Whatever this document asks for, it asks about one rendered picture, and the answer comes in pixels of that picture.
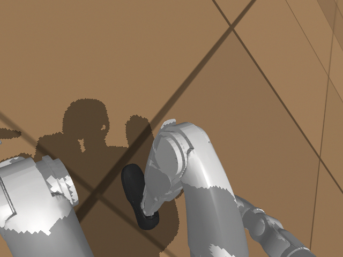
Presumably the right robot hand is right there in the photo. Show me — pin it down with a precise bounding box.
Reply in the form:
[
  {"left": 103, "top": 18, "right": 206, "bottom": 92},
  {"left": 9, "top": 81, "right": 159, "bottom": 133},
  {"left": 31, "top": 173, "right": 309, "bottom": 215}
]
[{"left": 235, "top": 195, "right": 255, "bottom": 218}]

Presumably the right robot arm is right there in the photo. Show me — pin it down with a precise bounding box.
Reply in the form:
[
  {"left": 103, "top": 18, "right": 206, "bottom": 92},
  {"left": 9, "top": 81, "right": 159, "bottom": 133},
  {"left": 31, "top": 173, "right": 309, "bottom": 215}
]
[{"left": 242, "top": 207, "right": 316, "bottom": 257}]

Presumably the right robot foot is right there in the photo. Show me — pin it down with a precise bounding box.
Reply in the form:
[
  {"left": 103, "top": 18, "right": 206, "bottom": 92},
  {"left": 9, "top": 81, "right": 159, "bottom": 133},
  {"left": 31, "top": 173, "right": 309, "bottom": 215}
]
[{"left": 121, "top": 164, "right": 159, "bottom": 230}]

